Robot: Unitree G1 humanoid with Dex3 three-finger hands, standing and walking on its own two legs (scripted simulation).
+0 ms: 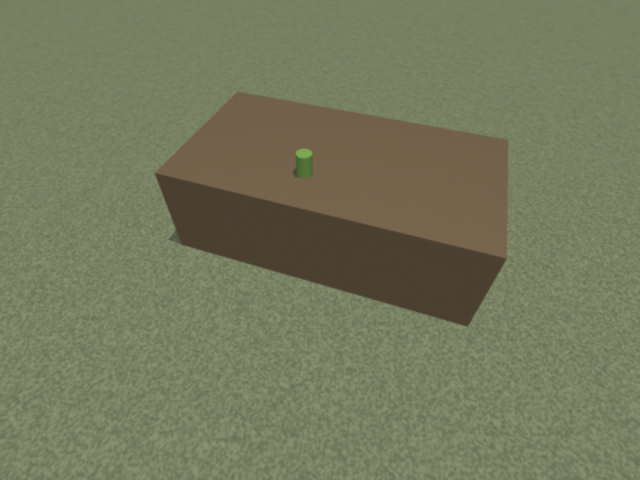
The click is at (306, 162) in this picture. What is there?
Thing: squat round
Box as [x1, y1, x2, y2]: [296, 149, 311, 178]
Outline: 299,149 296,152 296,172 298,176 305,178 311,175 311,151 308,149
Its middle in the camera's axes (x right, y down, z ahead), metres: -0.04 -0.25 +1.36
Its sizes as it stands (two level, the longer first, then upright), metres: 0.057 0.057 0.087
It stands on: a support 0.39 m high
